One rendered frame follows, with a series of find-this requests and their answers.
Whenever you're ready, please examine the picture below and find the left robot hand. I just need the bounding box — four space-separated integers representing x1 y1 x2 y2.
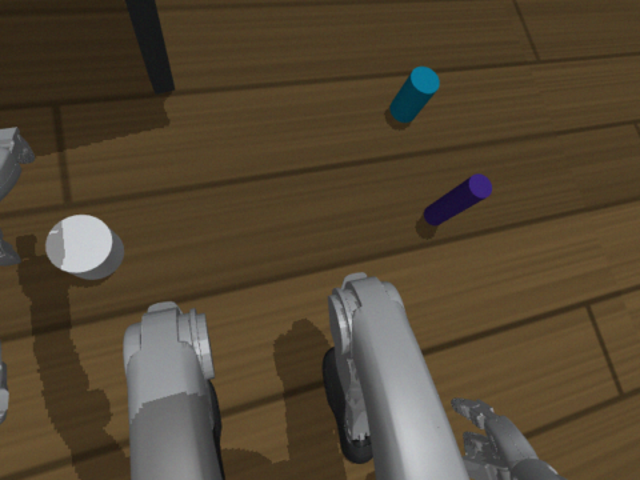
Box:
0 127 35 266

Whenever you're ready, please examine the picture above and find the right robot foot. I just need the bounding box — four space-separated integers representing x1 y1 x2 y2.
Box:
322 347 373 464

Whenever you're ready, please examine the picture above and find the right robot arm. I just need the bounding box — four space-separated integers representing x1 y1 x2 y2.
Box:
510 459 568 480

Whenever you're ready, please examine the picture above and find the right robot hand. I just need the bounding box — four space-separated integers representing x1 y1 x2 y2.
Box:
451 398 539 480

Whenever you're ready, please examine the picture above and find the left robot foot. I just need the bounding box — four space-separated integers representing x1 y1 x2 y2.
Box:
208 380 225 480

